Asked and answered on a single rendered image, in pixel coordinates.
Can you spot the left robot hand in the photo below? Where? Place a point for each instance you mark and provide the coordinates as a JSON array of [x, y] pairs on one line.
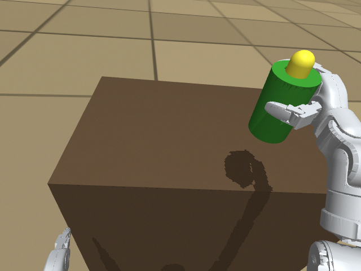
[[58, 259]]

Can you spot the right robot hand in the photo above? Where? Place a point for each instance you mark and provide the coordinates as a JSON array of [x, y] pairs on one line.
[[330, 94]]

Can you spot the bottle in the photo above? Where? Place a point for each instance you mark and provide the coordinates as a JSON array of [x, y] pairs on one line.
[[292, 82]]

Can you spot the right robot arm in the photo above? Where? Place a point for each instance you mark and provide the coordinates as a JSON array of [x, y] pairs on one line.
[[338, 137]]

